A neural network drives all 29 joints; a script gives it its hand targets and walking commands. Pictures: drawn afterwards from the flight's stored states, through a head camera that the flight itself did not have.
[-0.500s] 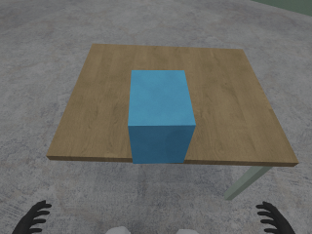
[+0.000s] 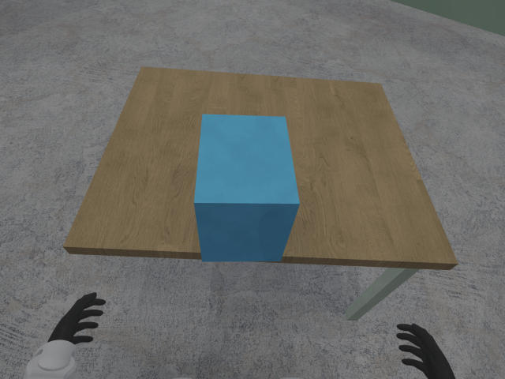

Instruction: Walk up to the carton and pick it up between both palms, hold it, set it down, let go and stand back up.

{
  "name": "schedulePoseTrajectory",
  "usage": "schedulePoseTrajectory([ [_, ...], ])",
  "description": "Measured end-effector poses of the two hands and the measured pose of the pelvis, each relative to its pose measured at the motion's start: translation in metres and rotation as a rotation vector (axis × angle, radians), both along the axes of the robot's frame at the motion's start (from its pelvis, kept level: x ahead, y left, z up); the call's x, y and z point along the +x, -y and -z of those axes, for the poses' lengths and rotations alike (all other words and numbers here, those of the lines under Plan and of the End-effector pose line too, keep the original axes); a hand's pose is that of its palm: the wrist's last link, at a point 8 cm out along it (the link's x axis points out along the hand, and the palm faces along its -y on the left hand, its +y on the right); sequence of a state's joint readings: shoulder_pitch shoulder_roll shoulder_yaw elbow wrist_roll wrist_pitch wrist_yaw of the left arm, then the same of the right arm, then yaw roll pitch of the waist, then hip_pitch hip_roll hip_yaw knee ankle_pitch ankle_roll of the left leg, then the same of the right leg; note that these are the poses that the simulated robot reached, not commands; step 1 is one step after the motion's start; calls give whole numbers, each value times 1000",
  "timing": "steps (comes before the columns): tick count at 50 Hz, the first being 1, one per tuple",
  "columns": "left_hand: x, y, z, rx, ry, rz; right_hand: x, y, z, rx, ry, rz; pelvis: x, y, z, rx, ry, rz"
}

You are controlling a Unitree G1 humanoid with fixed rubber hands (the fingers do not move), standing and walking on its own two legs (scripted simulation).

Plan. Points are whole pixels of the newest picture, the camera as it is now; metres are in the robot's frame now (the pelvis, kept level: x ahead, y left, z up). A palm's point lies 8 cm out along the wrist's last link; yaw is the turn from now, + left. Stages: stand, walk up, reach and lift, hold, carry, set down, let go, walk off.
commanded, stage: reach and lift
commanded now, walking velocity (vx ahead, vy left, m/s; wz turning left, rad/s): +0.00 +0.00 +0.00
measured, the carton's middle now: (242, 190) +0.49 +0.01 -0.05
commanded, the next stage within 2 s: none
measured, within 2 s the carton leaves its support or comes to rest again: neither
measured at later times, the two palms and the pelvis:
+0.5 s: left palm (79, 324) +0.20 +0.26 -0.05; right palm (397, 344) +0.18 -0.24 -0.04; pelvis +0.02 +0.01 +0.01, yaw +0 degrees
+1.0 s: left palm (95, 304) +0.22 +0.24 -0.02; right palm (360, 316) +0.22 -0.18 -0.02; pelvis +0.02 +0.02 +0.01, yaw +0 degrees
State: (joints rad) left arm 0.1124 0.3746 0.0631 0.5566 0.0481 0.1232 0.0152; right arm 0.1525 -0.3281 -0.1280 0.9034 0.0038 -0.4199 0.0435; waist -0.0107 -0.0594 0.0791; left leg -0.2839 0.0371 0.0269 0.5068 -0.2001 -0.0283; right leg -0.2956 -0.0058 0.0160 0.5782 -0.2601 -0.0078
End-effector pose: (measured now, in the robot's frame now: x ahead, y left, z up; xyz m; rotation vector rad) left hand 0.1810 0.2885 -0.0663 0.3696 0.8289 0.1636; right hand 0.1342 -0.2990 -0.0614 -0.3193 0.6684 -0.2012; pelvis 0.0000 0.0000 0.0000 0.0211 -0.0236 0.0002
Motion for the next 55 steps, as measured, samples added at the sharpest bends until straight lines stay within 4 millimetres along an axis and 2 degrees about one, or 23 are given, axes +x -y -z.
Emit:
schedulePoseTrajectory([
  [11,5,10,6,-96,85,34,10,-45,-17,64,94,-5,0,-9,-4,-10,5,1],
  [20,20,17,-11,-112,215,38,32,-62,-18,139,127,-13,13,-16,-9,-20,-16,3],
  [28,17,29,-22,-145,314,41,50,-69,-22,175,212,-15,26,-12,-11,-15,-16,3],
  [34,9,37,-27,-186,384,41,51,-90,-20,220,237,-53,27,-11,-12,-13,-18,3],
  [41,12,41,-35,-224,475,52,60,-114,-28,264,318,-79,24,-13,-11,-16,-7,3],
  [47,28,48,-45,-257,540,83,72,-120,-36,267,365,-81,20,-15,-10,-19,5,3],
  [55,67,55,-58,-265,576,112,103,-126,-43,281,371,-96,20,-16,-10,-19,7,3],
])
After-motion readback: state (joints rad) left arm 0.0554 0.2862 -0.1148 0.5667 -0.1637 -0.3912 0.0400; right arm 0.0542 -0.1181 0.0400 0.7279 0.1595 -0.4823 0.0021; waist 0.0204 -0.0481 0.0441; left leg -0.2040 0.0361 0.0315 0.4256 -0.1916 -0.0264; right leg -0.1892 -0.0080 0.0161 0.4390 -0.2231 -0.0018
